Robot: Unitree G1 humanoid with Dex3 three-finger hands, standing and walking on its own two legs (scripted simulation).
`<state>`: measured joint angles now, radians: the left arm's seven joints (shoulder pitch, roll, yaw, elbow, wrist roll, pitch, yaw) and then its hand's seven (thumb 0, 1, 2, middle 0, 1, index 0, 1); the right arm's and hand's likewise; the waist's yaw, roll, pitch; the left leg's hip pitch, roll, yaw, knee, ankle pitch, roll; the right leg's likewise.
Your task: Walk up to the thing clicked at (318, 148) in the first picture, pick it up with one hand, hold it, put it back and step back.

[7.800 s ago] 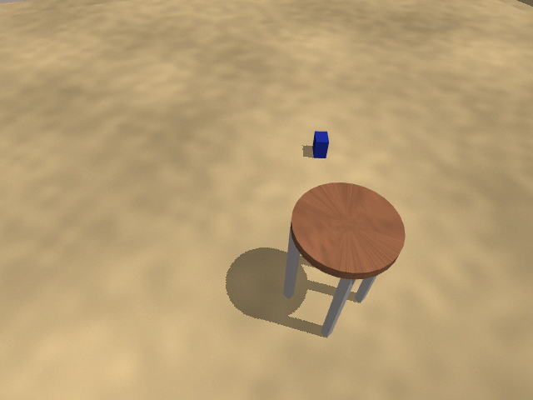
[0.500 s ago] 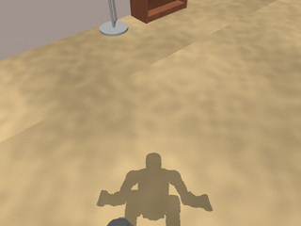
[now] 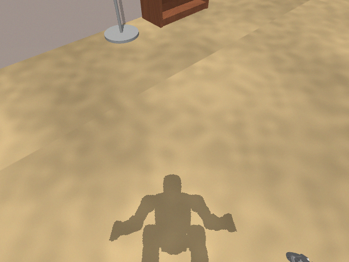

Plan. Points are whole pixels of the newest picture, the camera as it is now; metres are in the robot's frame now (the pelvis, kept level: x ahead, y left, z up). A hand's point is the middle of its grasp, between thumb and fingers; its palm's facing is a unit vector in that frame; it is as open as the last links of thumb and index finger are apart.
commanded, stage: walk up
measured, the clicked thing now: out of the picture -0.10 -1.48 -0.71
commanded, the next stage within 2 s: stand in 0.50 s
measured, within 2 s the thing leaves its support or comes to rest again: neither
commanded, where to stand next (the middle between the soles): +0.06 +0.00 m, yaw +1 degrees
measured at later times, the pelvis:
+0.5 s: pelvis +0.01 +0.00 +0.02, yaw -1 degrees
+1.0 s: pelvis +0.00 +0.01 +0.02, yaw +0 degrees
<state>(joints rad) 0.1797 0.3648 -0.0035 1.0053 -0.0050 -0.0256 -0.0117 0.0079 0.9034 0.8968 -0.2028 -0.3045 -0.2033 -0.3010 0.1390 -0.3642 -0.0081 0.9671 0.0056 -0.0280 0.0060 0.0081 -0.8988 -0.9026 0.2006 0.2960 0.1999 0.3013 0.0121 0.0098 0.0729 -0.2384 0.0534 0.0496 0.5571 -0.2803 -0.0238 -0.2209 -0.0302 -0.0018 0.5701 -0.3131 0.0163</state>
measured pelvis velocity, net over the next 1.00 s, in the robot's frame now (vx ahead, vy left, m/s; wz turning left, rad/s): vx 0.00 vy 0.01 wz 0.00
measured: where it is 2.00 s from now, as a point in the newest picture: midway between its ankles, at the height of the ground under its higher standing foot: outside the picture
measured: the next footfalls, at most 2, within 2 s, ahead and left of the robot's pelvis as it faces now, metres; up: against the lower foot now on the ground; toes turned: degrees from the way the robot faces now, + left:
none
